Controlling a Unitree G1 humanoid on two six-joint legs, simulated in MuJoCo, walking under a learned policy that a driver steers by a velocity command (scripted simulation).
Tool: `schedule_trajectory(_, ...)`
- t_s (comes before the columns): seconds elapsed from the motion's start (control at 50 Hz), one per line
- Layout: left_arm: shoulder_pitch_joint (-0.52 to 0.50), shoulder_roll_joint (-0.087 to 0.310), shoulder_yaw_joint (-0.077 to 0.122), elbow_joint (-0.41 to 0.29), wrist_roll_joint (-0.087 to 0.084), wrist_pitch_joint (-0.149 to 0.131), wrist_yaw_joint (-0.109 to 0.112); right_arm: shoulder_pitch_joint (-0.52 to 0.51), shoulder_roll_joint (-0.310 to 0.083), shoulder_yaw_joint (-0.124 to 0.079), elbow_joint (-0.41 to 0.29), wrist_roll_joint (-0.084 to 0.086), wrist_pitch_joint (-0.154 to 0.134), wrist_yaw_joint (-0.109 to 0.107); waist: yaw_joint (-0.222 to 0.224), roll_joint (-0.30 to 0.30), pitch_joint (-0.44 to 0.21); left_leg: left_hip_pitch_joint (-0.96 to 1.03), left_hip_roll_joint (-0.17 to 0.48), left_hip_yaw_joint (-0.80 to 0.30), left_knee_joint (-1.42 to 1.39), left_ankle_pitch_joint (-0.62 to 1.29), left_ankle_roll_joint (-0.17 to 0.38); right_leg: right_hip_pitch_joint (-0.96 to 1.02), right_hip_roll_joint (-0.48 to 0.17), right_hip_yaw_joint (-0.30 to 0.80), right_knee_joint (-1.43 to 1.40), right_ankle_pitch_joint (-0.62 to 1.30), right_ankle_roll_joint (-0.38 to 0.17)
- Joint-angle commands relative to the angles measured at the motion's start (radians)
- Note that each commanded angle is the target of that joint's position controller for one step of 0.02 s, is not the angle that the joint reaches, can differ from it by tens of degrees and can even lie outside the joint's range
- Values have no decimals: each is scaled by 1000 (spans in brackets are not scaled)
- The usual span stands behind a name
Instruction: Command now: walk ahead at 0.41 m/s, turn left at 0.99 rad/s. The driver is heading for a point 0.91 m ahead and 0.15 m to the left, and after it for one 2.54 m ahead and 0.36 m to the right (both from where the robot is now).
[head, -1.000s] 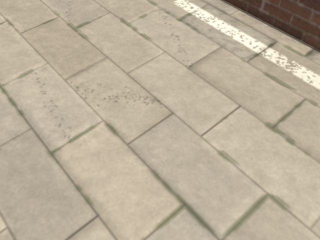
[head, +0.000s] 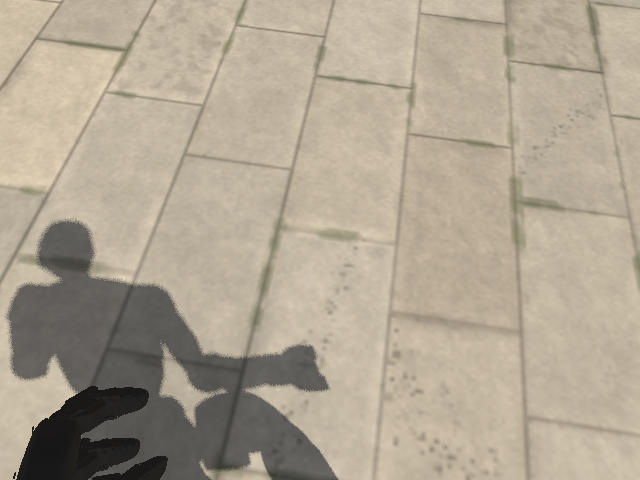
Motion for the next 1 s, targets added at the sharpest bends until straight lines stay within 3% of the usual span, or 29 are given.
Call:
schedule_trajectory(0.02, 30, 83, 34, -49, -18, -2, -10, -53, -165, -46, -107, 2, -8, -12, 26, 136, -186, 20, 203, -333, -190, -447, 130, 171, 53, -68, -155, 73, -4)
schedule_trajectory(0.06, 17, 96, 45, -57, -25, -23, -15, -30, -148, -41, -102, -2, -15, -4, 15, 169, -158, 6, 205, -367, -159, -506, 121, 243, 59, -61, -253, 58, -14)
schedule_trajectory(0.1, 71, 104, 63, -45, -35, -43, -18, -41, -123, -29, -106, 2, -20, 5, 50, 179, -140, -45, 208, -386, -96, -547, 103, 376, 48, -66, -352, 68, -29)
schedule_trajectory(0.12, 200, 99, 40, 13, 34, -6, -12, -98, -170, -42, -105, -97, -15, 48, 103, 165, -120, -181, 147, -330, -35, -576, 55, 516, 44, -108, -393, -2, -62)
schedule_trajectory(0.14, 302, 162, 63, 22, 43, -3, -1, -137, -99, -26, -137, -82, -26, 55, 170, 33, -99, -354, 69, -222, 133, -605, -2, 666, -79, 0, -492, -110, -92)
schedule_trajectory(0.16, 327, 284, 85, 4, 69, -1, 9, -142, -5, 4, -178, -44, -40, 54, 170, -218, -129, -502, -44, -7, 442, -532, -58, 743, -354, 385, -681, -460, -162)
schedule_trajectory(0.18, 255, 293, 94, -7, 73, 0, 3, -142, -64, 0, -188, -69, -50, 57, 119, -168, -82, -589, 64, 23, 596, -366, -62, 661, -419, 602, -748, -598, -217)
schedule_trajectory(0.2, 219, 235, 81, -13, 53, 2, -2, -144, -105, -8, -174, -78, -51, 63, 91, -91, -66, -580, 132, 44, 658, -274, -68, 605, -414, 526, -713, -560, -221)
schedule_trajectory(0.22, 217, 196, 67, -7, 36, 2, -7, -132, -120, -11, -157, -83, -48, 74, 80, -49, -65, -548, 152, 51, 683, -215, -78, 573, -353, 380, -688, -457, -193)
schedule_trajectory(0.24, 226, 184, 61, 1, 27, 1, -7, -98, -118, -11, -137, -86, -41, 89, 69, -74, -81, -505, 157, 74, 723, -173, -87, 554, -293, 253, -686, -365, -167)
schedule_trajectory(0.28, 280, 178, 55, 28, 29, -9, -7, -79, -107, -4, -126, -84, -27, 109, 74, -107, -71, -497, 181, 112, 805, -109, -97, 527, -243, 102, -702, -259, -155)
schedule_trajectory(0.4, 441, 171, 54, 93, 37, -39, -20, -181, -102, 9, -125, -74, -15, 115, 129, -92, 10, -607, 223, 130, 797, -14, -99, 611, -264, -103, -741, -112, -155)
schedule_trajectory(0.48, 534, 147, 46, 146, 44, -46, -15, -309, -76, 27, -139, -73, -23, 134, 174, -96, 96, -605, 246, 209, 613, -21, -67, 665, -267, -238, -788, 17, -149)
schedule_trajectory(0.52, 585, 137, 39, 182, 49, -46, -11, -356, -38, 48, -147, -73, -38, 141, 182, -89, 129, -539, 232, 251, 468, -61, -28, 675, -276, -282, -814, 168, -157)
schedule_trajectory(0.56, 600, 157, 36, 222, 43, -38, -6, -366, -18, 63, -148, -76, -51, 136, 158, -97, 139, -398, 189, 321, 311, -146, 22, 685, -291, -334, -810, 516, -177)
schedule_trajectory(0.6, 585, 213, 35, 257, 28, -28, 1, -243, -35, 55, -106, -81, -55, 111, 58, -141, 27, -90, 80, 409, 239, -253, 69, 684, -308, -380, -604, 1268, -197)
schedule_trajectory(0.62, 578, 246, 37, 273, 20, -23, 3, -43, -68, 36, -52, -81, -60, 94, -53, -167, -92, 162, 57, 384, 215, -264, 91, 634, -322, -359, -380, 1425, -203)
schedule_trajectory(0.64, 506, 256, 37, 258, 0, -25, 2, 208, -111, 11, 21, -88, -73, 75, -209, -164, -211, 523, 131, 264, 101, -150, 113, 429, -282, -359, -76, 1260, -192)
schedule_trajectory(0.66, 537, 95, 2, 190, -20, -35, -28, 268, -237, -22, 50, -116, -80, 51, -147, 74, -394, 911, 452, -144, 35, -514, 136, 28, -130, -318, 336, 304, -169)
schedule_trajectory(0.68, 499, 108, 11, 144, -32, -47, -30, 303, -268, -29, 28, -99, -87, 39, -143, 93, -553, 920, 667, -541, -101, -556, 124, -84, -32, -142, 566, -150, -184)
schedule_trajectory(0.7, 343, 167, 35, 120, -31, -44, -20, 279, -233, -22, 74, -99, -94, 29, -149, -13, -364, 748, 600, -388, -134, -349, 71, -152, -62, -83, 581, -16, -197)
schedule_trajectory(0.72, 353, 113, 22, 114, -26, -45, -25, 240, -180, -6, 111, -94, -104, 26, -78, 16, -184, 574, 565, -227, -148, -192, 60, -157, -101, -112, 515, 35, -192)
schedule_trajectory(0.76, 435, 63, 19, 179, 2, -10, -48, 125, -83, 21, 122, -75, -117, 24, 27, 69, -55, 347, 443, 16, -233, -150, -3, -62, -152, -124, 409, 85, -171)
schedule_trajectory(0.78, 489, 37, 16, 203, 8, 11, -57, 118, -49, 32, 126, -64, -123, 23, 58, 127, -52, 290, 439, 75, -263, -128, -6, -19, -160, -134, 399, 100, -160)
schedule_trajectory(0.82, 435, 16, 20, 200, 10, 37, -68, 127, -17, 38, 156, -44, -146, 29, 74, 118, 14, 258, 415, 181, -322, -16, -29, -79, -165, -149, 390, 125, -151)
schedule_trajectory(0.88, 278, -7, 11, 141, 2, 40, -78, 120, 4, 41, 182, -49, -171, 36, 82, 121, 93, 207, 344, 377, -376, 248, -72, -132, -141, -217, 271, 273, -154)
schedule_trajectory(0.92, 197, 1, 3, 110, 0, 31, -86, 124, 11, 45, 198, -50, -179, 31, 83, 113, 97, 230, 318, 461, -382, 422, -75, -109, -112, -286, 140, 370, -176)
schedule_trajectory(0.96, 173, 4, -6, 100, -2, 26, -99, 117, -27, 43, 200, -46, -181, 15, 97, 64, 71, 268, 323, 518, -371, 669, -99, -7, -63, -354, -19, 429, -209)
schedule_trajectory(1.0, 183, 30, -6, 88, 6, 26, -103, 144, -96, 29, 208, -42, -179, -6, 127, 87, 32, 367, 375, 518, -251, 1063, -111, 100, 4, -414, -110, 430, -246)
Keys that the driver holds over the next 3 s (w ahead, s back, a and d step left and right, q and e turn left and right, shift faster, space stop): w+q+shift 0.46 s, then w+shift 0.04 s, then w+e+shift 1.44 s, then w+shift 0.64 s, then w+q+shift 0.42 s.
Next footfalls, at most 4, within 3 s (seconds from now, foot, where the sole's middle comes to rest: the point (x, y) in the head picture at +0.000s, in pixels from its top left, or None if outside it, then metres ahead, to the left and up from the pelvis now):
0.14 right None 0.17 -0.17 -0.77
0.64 left None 0.39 0.23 -0.77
1.08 right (169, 295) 0.85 0.32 -0.77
1.50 left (99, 173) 1.23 0.54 -0.77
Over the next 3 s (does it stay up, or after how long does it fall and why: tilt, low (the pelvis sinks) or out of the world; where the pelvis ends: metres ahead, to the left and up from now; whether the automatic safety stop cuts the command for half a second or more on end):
stays up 2.19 -0.29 0.00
